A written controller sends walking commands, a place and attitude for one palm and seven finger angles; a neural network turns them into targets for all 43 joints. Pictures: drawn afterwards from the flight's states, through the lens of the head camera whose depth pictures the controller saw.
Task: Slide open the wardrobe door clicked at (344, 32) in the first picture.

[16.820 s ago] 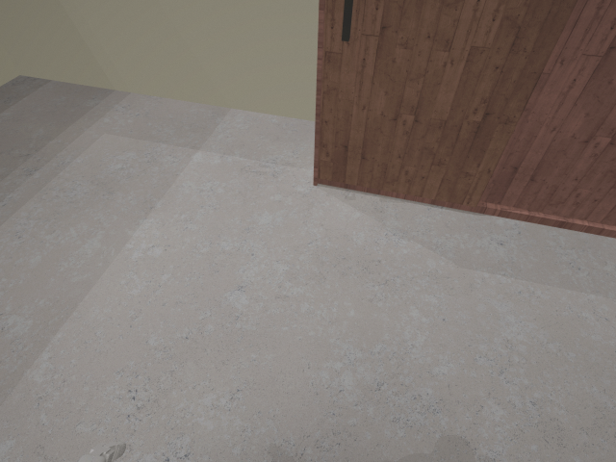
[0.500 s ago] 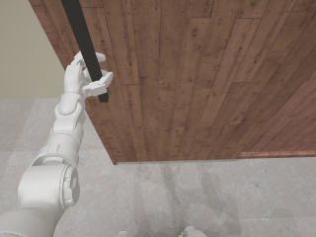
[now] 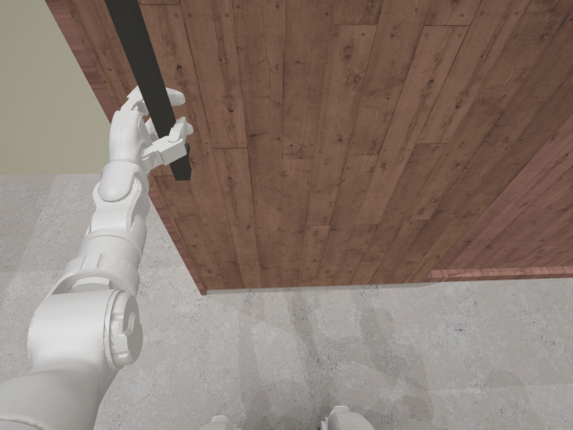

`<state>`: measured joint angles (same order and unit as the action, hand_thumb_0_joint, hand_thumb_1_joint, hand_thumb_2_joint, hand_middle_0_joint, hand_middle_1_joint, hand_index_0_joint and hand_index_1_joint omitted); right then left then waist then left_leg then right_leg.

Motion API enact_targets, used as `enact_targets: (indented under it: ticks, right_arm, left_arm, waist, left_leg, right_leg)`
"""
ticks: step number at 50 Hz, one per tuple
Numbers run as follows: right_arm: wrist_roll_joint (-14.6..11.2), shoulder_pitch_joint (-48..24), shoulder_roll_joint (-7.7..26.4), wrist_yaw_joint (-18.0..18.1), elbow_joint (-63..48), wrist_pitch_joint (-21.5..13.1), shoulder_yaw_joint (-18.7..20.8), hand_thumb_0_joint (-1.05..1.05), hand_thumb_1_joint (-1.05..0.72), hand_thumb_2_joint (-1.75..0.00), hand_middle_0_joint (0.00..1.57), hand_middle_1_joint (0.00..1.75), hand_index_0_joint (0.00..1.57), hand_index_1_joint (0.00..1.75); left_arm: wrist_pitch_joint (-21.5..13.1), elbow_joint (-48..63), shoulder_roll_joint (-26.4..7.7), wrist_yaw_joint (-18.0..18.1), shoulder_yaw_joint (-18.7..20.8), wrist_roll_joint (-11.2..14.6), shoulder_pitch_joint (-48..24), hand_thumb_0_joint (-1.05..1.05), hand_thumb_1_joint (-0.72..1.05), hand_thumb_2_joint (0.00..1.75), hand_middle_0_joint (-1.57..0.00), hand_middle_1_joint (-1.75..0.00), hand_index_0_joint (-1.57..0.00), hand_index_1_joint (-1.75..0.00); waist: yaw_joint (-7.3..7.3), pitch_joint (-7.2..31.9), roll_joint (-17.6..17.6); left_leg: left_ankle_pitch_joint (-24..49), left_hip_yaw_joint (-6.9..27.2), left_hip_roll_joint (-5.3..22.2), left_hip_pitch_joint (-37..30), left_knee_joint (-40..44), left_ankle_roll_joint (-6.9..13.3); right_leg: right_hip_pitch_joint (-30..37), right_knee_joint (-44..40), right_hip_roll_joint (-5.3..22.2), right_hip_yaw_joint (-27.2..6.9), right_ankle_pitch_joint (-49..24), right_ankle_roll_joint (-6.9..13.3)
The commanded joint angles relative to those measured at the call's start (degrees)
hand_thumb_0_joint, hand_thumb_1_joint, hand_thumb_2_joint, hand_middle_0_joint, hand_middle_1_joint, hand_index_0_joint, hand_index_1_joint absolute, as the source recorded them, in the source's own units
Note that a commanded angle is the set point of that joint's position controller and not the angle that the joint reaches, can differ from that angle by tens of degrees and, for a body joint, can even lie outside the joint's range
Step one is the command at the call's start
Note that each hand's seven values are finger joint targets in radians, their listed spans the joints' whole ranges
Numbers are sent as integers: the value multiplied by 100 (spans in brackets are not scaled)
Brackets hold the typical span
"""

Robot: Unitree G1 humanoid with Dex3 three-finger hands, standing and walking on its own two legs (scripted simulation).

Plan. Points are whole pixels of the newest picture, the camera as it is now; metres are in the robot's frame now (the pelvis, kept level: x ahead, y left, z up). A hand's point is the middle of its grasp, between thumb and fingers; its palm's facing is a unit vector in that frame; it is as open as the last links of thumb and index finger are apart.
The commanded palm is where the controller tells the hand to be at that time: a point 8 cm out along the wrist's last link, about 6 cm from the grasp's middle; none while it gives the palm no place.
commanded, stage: grip the handle and tug to test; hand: left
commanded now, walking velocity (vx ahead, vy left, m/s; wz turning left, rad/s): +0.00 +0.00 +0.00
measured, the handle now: (160, 89) +0.54 +0.15 +0.16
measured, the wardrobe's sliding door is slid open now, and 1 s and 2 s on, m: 0.00 0.00 0.01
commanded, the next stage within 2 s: tug the door sideways, standing still in 0.34 s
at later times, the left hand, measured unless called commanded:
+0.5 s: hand (179, 141) +0.48 +0.13 +0.11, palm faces +0.00 -1.00 -0.02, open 5.9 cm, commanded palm +0.46 +0.18 +0.11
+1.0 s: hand (182, 141) +0.49 +0.13 +0.11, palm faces +0.06 -1.00 -0.03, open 6.0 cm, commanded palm +0.46 +0.12 +0.11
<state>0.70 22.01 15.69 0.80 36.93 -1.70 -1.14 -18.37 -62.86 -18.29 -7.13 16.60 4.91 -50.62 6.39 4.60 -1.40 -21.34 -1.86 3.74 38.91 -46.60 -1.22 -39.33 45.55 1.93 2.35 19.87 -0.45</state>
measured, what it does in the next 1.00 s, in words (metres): stands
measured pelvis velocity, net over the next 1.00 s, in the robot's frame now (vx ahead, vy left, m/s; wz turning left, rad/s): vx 0.02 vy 0.00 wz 0.04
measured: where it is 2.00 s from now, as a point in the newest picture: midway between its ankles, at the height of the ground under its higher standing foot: outside the picture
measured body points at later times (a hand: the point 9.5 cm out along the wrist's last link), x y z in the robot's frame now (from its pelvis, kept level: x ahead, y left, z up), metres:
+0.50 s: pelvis +0.04 +0.00 +0.01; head +0.10 -0.01 +0.46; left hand +0.48 +0.18 +0.12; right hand +0.09 -0.26 -0.11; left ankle +0.01 +0.13 -0.70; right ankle +0.02 -0.13 -0.70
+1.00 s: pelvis +0.02 +0.00 +0.00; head +0.09 +0.00 +0.45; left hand +0.48 +0.18 +0.12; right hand +0.07 -0.25 -0.12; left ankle +0.01 +0.13 -0.70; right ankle +0.02 -0.13 -0.70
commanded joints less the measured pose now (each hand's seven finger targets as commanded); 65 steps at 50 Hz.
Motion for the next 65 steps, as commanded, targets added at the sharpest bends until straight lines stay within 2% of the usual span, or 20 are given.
enact_targets:
  ticks: [1,4,7,10,14,15,16,18,20,21,22,23,26,31,35,39,44,49,62,65]
  right_arm:
    - [-24,584,800,35,-442,-175,334,0,-90,-90,20,30,20,30]
    - [-23,581,819,8,-518,-181,364,0,-90,-90,20,30,20,30]
    - [-42,500,793,-23,-561,-171,354,0,-90,-90,20,30,20,30]
    - [-67,464,803,-16,-604,-159,366,0,-90,-90,20,30,20,30]
    - [-82,409,761,-45,-729,-170,409,0,-90,-90,20,30,20,30]
    - [-89,384,723,-66,-740,-180,394,0,-90,-90,20,30,20,30]
    - [-97,376,726,-72,-728,-173,408,0,-90,-90,20,30,20,30]
    - [-100,361,731,-77,-732,-160,418,0,-90,-90,20,30,20,30]
    - [-110,305,698,-73,-757,-170,411,0,-90,-90,20,30,20,30]
    - [-99,372,727,-63,-716,-148,433,0,-90,-90,20,30,20,30]
    - [-94,334,710,-69,-742,-136,428,0,-90,-90,20,30,20,30]
    - [-100,335,679,-64,-701,-134,416,0,-90,-90,20,30,20,30]
    - [-69,461,707,3,-410,-96,429,0,-90,-90,20,30,20,30]
    - [-25,519,634,-34,-308,-155,463,0,-90,-90,20,30,20,30]
    - [5,506,625,-96,-251,-212,463,0,-90,-90,20,30,20,30]
    - [7,437,644,-139,-273,-257,443,0,-90,-90,20,30,20,30]
    - [22,404,640,-178,-224,-346,427,0,-90,-90,20,30,20,30]
    - [32,452,643,-206,-133,-460,427,0,-90,-90,20,30,20,30]
    - [48,534,664,-249,29,-611,432,0,-90,-90,20,30,20,30]
    - [29,502,649,-252,23,-620,421,0,-90,-90,20,30,20,30]
  left_arm:
    - [-352,1323,-846,-28,-162,9,-2466,0,90,90,-45,-140,-45,-140]
    - [-380,1555,-896,11,-53,40,-2085,0,90,90,-45,-140,-45,-140]
    - [-326,1721,-645,4,-230,97,-1879,0,90,90,-45,-140,-45,-140]
    - [-294,1923,-761,11,-113,121,-1532,0,90,90,-45,-140,-45,-140]
    - [-238,2488,-639,19,-99,187,-872,0,90,90,-45,-140,-45,-140]
    - [-196,2610,-426,9,-242,226,-637,0,90,90,-45,-140,-45,-140]
    - [-155,2661,-522,15,-134,243,-457,0,90,90,-45,-140,-45,-140]
    - [-77,2801,-483,24,-187,253,-426,0,90,90,-45,-140,-45,-140]
    - [-18,2969,-341,32,-307,242,-301,0,90,90,-45,-140,-45,-140]
    - [19,2948,-595,61,-68,230,-202,0,90,90,-45,-140,-45,-140]
    - [57,3070,-483,42,-199,208,-149,0,90,90,-45,-140,-45,-140]
    - [101,3128,-204,60,-468,224,-574,0,90,90,-45,-140,-45,-140]
    - [185,2658,-344,156,-483,116,-1719,0,90,90,-45,-140,-45,-140]
    - [159,2662,228,200,-852,101,-1862,0,90,90,-45,-140,-45,-140]
    - [92,2599,600,251,-1172,114,-2076,0,90,90,-45,-140,-45,-140]
    - [35,2345,931,271,-1511,75,-2180,0,90,90,-45,-140,-45,-140]
    - [-100,2380,1256,324,-1850,28,-2553,0,90,90,-45,-140,-45,-140]
    - [-131,2317,1611,381,-2166,58,-2702,0,90,90,-45,-140,-45,-140]
    - [-153,2201,1700,485,-2204,86,-2824,0,90,90,-45,-140,-45,-140]
    - [-137,2167,1746,489,-2248,65,-2772,0,90,90,-45,-140,-45,-140]
  waist:
    - [85,2375,-116]
    - [-48,2568,-58]
    - [-49,2418,46]
    - [-145,2403,50]
    - [-312,2560,-81]
    - [-320,2567,-47]
    - [-368,2500,-27]
    - [-310,2333,192]
    - [-320,2257,-20]
    - [-350,2278,209]
    - [-346,2277,60]
    - [-177,2180,115]
    - [107,1864,159]
    - [102,2550,-252]
    - [195,2624,-145]
    - [275,2357,137]
    - [340,2355,-280]
    - [401,2354,-232]
    - [392,2285,-73]
    - [354,2250,-310]
  left_leg:
    - [1220,122,-353,-1331,505,222]
    - [1495,127,-336,-1484,500,217]
    - [1455,79,-325,-1417,568,213]
    - [1591,52,-325,-1418,602,219]
    - [2236,-13,-306,-1645,604,222]
    - [2433,-23,-293,-1714,614,219]
    - [2518,-49,-276,-1692,617,211]
    - [2459,-82,-278,-1596,658,225]
    - [2642,-106,-281,-1684,666,226]
    - [2794,-94,-263,-1661,657,236]
    - [2874,-120,-272,-1701,672,230]
    - [2919,-104,-262,-1788,660,233]
    - [2728,-3,-265,-1747,566,218]
    - [3458,114,-252,-2305,398,166]
    - [3436,210,-241,-2401,362,150]
    - [2764,234,-280,-2176,420,184]
    - [2376,309,-290,-2312,418,153]
    - [2305,402,-258,-2394,422,132]
    - [2271,425,-272,-2337,454,117]
    - [2386,471,-251,-2422,455,80]
  right_leg:
    - [1071,-499,-346,-52,-1686,178]
    - [1235,-453,-376,-23,-1883,206]
    - [1342,-513,-376,-27,-1944,188]
    - [1520,-514,-380,-31,-2111,206]
    - [1818,-489,-389,-45,-2626,218]
    - [1872,-493,-384,-26,-2773,204]
    - [1931,-502,-383,-36,-2872,203]
    - [2033,-548,-388,-42,-3010,180]
    - [2031,-550,-373,-43,-3113,175]
    - [2113,-544,-373,-44,-3252,173]
    - [2133,-551,-362,-63,-3329,164]
    - [2020,-584,-367,-39,-3383,141]
    - [1607,-594,-362,-27,-3158,117]
    - [1400,-483,-332,16,-3212,123]
    - [1233,-474,-356,75,-3075,117]
    - [1139,-519,-373,108,-2716,140]
    - [836,-512,-367,129,-2249,180]
    - [685,-512,-390,175,-2063,186]
    - [649,-499,-399,224,-2008,187]
    - [540,-459,-387,236,-1907,199]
